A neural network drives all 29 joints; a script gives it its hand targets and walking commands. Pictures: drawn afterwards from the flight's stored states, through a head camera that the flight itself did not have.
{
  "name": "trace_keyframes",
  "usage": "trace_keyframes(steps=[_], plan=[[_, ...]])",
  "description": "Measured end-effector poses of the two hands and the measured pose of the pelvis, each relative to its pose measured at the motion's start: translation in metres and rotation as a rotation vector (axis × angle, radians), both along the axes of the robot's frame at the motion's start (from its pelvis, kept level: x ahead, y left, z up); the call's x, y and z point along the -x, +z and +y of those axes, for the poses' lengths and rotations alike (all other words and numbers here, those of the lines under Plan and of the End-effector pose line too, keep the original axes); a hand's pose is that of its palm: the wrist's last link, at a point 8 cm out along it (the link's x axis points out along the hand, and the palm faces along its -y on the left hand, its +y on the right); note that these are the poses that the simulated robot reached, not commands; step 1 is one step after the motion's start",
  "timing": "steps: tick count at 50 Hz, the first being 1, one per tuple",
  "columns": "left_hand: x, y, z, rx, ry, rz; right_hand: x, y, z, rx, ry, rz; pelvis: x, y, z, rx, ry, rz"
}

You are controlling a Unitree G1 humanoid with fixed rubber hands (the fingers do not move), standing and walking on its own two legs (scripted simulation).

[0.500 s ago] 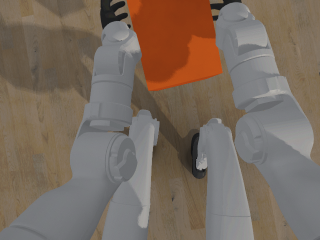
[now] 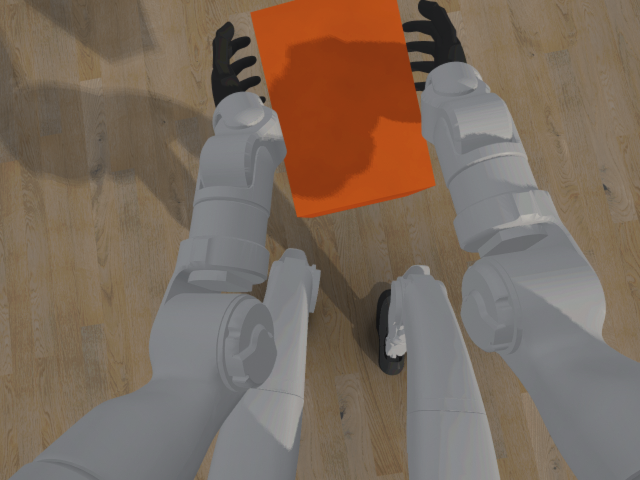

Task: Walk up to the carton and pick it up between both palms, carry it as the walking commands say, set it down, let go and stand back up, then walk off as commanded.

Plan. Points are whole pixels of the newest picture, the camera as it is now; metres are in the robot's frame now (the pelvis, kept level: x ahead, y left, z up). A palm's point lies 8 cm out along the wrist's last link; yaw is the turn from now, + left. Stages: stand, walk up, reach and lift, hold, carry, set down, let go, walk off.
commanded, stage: reach and lift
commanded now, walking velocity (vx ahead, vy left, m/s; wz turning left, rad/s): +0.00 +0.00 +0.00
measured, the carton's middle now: (343, 121) +0.50 +0.05 -0.10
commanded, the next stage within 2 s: none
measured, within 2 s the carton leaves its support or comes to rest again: neither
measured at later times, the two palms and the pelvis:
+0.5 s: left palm (215, 97) +0.44 +0.16 +0.05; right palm (469, 61) +0.49 -0.06 +0.05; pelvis +0.01 -0.01 +0.05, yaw +1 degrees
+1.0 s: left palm (167, 40) +0.42 +0.15 +0.16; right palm out of the picture +0.47 -0.07 +0.15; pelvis +0.07 -0.01 +0.12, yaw +2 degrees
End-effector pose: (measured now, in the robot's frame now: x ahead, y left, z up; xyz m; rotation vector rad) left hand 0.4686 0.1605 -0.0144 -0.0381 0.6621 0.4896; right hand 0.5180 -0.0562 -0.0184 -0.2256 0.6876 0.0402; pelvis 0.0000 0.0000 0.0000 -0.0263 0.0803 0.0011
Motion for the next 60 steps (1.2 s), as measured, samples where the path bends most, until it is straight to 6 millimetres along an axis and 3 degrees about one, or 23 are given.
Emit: trace_keyframes(steps=[10,20,35,43,48,55,60], plan=[[0.01,0.029,0.001,0.001,0.009,-0.008,0.008,0.03,0.001,-0.001,0.008,-0.009,-0.002,0.022,-0.002,-0.003,0.006,-0.043],[0.025,0.051,-0.002,0.005,0.014,0.008,0.024,0.048,-0.001,-0.01,0.011,0.008,-0.004,0.046,-0.005,-0.009,0.014,-0.079],[0.031,0.101,-0.006,0.008,0.024,-0.027,0.026,0.104,-0.005,-0.013,0.007,-0.029,-0.013,0.077,-0.009,-0.018,0.018,-0.117],[0.041,0.13,-0.007,0.025,0.029,-0.013,0.04,0.128,-0.007,-0.041,-0.017,-0.005,-0.036,0.098,-0.006,-0.017,0.024,-0.052],[0.047,0.161,-0.01,0.047,0.033,-0.027,0.048,0.157,-0.01,-0.067,-0.037,-0.008,-0.061,0.114,-0.005,-0.018,0.031,-0.001],[0.039,0.201,-0.015,0.065,-0.033,-0.063,0.039,0.207,-0.02,-0.07,-0.055,-0.048,-0.088,0.132,-0.009,-0.03,0.04,-0.046],[0.041,0.209,-0.017,0.094,-0.098,-0.036,0.039,0.217,-0.027,-0.066,-0.045,-0.02,-0.106,0.144,-0.014,-0.043,0.046,-0.081]])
